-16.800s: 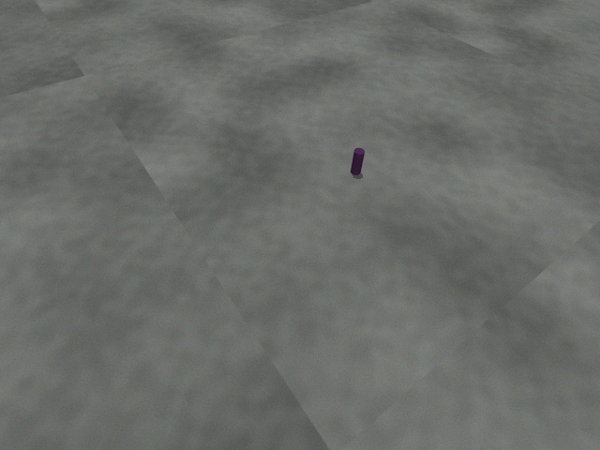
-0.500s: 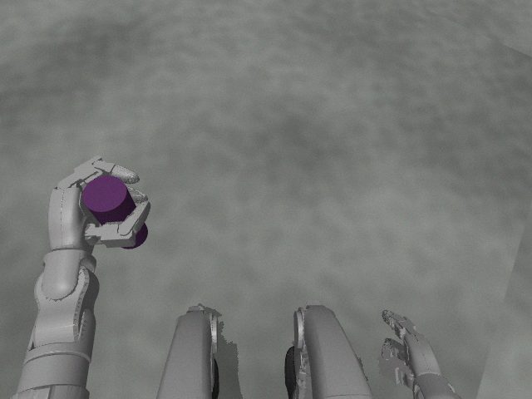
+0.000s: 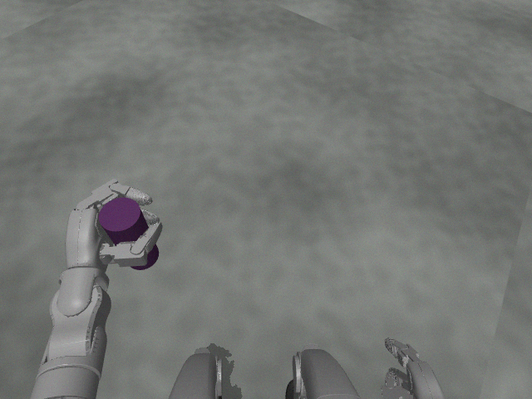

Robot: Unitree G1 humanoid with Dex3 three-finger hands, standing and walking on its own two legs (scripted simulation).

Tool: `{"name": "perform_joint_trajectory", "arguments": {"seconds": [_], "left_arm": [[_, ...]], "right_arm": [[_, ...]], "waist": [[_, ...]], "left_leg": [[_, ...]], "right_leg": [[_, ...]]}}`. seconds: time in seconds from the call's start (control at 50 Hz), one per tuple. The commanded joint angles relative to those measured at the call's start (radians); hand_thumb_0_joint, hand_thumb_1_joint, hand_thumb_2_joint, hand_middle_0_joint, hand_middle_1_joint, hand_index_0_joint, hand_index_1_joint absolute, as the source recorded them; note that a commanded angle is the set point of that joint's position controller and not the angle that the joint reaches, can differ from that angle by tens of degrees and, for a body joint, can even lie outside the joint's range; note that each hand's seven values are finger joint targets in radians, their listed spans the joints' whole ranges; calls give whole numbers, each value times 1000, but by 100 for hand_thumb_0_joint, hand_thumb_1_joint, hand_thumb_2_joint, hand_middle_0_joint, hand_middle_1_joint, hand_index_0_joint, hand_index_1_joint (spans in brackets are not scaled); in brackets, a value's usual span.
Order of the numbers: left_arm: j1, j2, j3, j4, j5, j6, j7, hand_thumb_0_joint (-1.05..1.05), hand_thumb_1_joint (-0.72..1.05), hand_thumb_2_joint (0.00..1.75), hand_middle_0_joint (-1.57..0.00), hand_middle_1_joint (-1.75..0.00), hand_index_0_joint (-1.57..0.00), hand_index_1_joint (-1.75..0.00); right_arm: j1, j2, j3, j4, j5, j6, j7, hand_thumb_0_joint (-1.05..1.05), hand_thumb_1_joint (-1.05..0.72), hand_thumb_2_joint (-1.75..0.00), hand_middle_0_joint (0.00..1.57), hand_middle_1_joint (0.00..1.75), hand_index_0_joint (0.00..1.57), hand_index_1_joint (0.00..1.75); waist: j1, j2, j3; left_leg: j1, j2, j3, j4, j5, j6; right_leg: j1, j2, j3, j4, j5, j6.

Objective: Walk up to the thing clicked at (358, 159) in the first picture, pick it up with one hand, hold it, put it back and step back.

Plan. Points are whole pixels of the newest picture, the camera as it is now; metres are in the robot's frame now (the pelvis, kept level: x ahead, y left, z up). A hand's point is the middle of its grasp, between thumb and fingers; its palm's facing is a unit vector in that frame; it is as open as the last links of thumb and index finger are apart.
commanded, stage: lift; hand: left
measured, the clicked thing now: (132, 237) +0.35 +0.19 +0.00
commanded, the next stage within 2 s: hold in 0.70 s
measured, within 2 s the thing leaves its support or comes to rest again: neither
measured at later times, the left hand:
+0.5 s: hand (137, 212) +0.35 +0.17 +0.07, palm faces +0.06 -1.00 -0.02, open 7.0 cm
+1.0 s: hand (143, 204) +0.36 +0.16 +0.09, palm faces +0.06 -1.00 -0.01, open 7.0 cm
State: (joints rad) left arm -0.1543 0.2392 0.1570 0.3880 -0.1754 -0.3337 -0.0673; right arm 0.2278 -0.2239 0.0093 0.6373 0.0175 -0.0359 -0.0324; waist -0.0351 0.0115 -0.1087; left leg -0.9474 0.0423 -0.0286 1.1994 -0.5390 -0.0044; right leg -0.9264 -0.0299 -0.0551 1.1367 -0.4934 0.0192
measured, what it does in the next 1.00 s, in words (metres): rises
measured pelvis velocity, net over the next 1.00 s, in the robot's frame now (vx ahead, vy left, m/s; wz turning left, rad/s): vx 0.02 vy -0.01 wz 0.00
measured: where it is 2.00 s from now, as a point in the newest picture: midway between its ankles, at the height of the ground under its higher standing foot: outside the picture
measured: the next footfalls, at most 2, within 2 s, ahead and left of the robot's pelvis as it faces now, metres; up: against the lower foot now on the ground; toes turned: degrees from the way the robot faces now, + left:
none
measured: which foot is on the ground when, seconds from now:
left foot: down 0.00-1.00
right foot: down 0.00-1.00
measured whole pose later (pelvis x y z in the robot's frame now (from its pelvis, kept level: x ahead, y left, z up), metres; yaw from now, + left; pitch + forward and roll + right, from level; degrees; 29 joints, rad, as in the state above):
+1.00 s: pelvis +0.02 -0.01 +0.05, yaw +0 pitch +8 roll -1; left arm -0.14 0.20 0.15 0.46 -0.18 -0.36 -0.11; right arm 0.23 -0.22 0.00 0.64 0.01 0.01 -0.04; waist -0.03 0.01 -0.04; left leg -0.58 0.05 -0.01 0.89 -0.45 -0.02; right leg -0.58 -0.02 -0.05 0.86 -0.42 0.01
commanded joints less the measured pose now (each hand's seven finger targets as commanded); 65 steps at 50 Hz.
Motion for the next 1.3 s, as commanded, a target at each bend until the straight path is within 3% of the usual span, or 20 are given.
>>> {"name": "perform_joint_trajectory", "arguments": {"seconds": [0.0,0.12,0.16,0.22,0.26,0.32,0.38,0.42,0.48,0.64,0.7,0.74,0.8,0.84,0.94,0.96,0.98,1.14,1.2,1.28], "left_arm": [[-269,139,56,-239,-15,-92,-6,0,48,125,-127,-135,-128,-135],[-252,109,35,-198,-19,-92,-13,0,51,126,-126,-135,-127,-134],[-294,152,65,-241,-15,-103,-10,0,50,126,-126,-135,-128,-134],[-288,130,53,-258,-27,-108,-18,0,48,124,-125,-133,-127,-133],[-222,90,36,-149,-23,-97,-23,0,51,125,-125,-134,-127,-133],[-261,126,49,-214,-16,-106,-25,0,52,124,-125,-133,-126,-132],[-240,84,28,-164,-25,-104,-34,0,51,126,-126,-135,-128,-134],[-297,137,55,-233,-24,-119,-35,0,50,125,-126,-134,-128,-134],[-263,101,39,-209,-33,-114,-42,0,49,124,-126,-134,-127,-133],[-281,118,46,-214,-28,-117,-49,0,49,124,-125,-133,-127,-133],[-235,86,39,-150,-35,-108,-56,0,49,123,-127,-134,-129,-133],[-285,119,61,-195,-31,-115,-53,0,49,123,-127,-135,-129,-134],[-229,72,38,-124,-36,-106,-56,0,45,124,-128,-136,-128,-137],[-288,113,54,-205,-30,-114,-51,0,45,123,-125,-135,-126,-135],[-241,69,31,-147,-27,-113,-43,0,46,123,-126,-135,-126,-135],[-314,108,52,-235,-26,-124,-36,0,46,123,-126,-135,-126,-135],[-272,111,60,-186,-18,-119,-31,0,46,123,-127,-135,-127,-136],[-304,97,35,-205,-14,-121,-25,0,48,124,-128,-136,-128,-137],[-245,70,17,-150,-13,-114,-27,0,50,124,-128,-136,-128,-136],[-281,79,17,-190,-18,-112,-27,0,51,123,-129,-136,-130,-136]], "right_arm": [[18,-142,-58,-112,2,-40,-9,0,-90,-90,20,30,20,30],[8,-135,-54,-111,1,-37,-11,0,-90,-89,20,30,20,30],[14,-140,-59,-106,0,-34,-13,0,-90,-90,20,30,20,30],[15,-131,-56,-112,0,-33,-13,0,-90,-90,20,30,20,30],[15,-126,-52,-104,-2,-30,-15,0,-90,-89,20,30,20,30],[19,-128,-57,-103,-4,-24,-16,0,-89,-89,20,30,20,30],[11,-130,-57,-107,-4,-26,-12,0,-90,-90,20,30,20,30],[11,-134,-59,-108,-3,-22,-14,0,-90,-89,20,30,20,30],[17,-132,-58,-104,-3,-19,-14,0,-90,-89,20,30,20,30],[22,-139,-65,-97,-6,-7,-14,0,-89,-89,20,30,20,30],[21,-136,-62,-101,-6,-3,-13,0,-90,-89,20,30,20,30],[12,-135,-65,-102,-6,-1,-12,0,-90,-89,20,30,20,30],[10,-132,-61,-105,-5,1,-11,0,-90,-90,20,30,20,30],[-2,-137,-66,-113,-4,1,-13,0,-89,-90,20,30,20,30],[-1,-130,-58,-115,-8,5,-14,0,-90,-90,20,30,20,30],[-4,-133,-61,-116,-9,5,-14,0,-90,-90,20,30,20,30],[-1,-129,-60,-109,-9,6,-16,0,-90,-90,20,30,20,30],[-29,-130,-59,-118,-7,3,-17,0,-90,-90,20,30,20,30],[-25,-126,-56,-116,-6,0,-16,0,-90,-90,20,30,20,30],[-25,-126,-54,-111,-5,-4,-18,0,-90,-90,20,30,20,30]], "waist": [[-1,44,-335],[-4,52,-275],[6,58,-313],[6,40,-304],[-10,10,-262],[3,34,-288],[-4,30,-270],[2,63,-293],[1,44,-296],[8,51,-289],[1,5,-270],[11,38,-257],[0,-8,-237],[8,15,-255],[5,-8,-237],[10,23,-251],[14,19,-251],[8,23,-209],[6,6,-201],[5,13,-201]], "left_leg": [[273,-26,-13,-240,249,5],[318,-27,-7,-291,249,3],[352,-24,-9,-301,269,0],[344,-31,3,-315,284,6],[343,-31,8,-318,292,8],[373,-31,14,-330,316,6],[392,-29,8,-347,324,2],[418,-31,8,-357,327,1],[444,-27,7,-361,382,-2],[486,-25,12,-377,458,-3],[465,-29,17,-382,454,2],[472,-31,24,-387,433,2],[461,-32,26,-400,410,5],[483,-34,33,-407,408,6],[497,-32,29,-420,432,5],[503,-34,34,-424,420,4],[511,-35,34,-428,416,4],[511,-36,37,-469,332,5],[517,-34,29,-479,341,3],[536,-36,34,-481,371,3]], "right_leg": [[233,35,5,-182,248,-36],[263,37,4,-236,251,-35],[290,38,4,-240,260,-37],[352,36,11,-263,289,-32],[350,38,11,-278,301,-30],[383,34,15,-290,324,-31],[385,37,9,-296,327,-34],[405,36,10,-304,328,-35],[420,40,8,-305,372,-35],[451,38,9,-321,427,-36],[489,37,13,-332,452,-30],[481,35,15,-346,430,-30],[500,35,16,-360,424,-26],[505,33,20,-371,430,-25],[521,35,14,-378,439,-25],[529,32,19,-382,437,-25],[530,32,19,-384,429,-24],[525,32,19,-422,355,-25],[539,37,10,-422,354,-26],[553,35,15,-433,388,-23]]}}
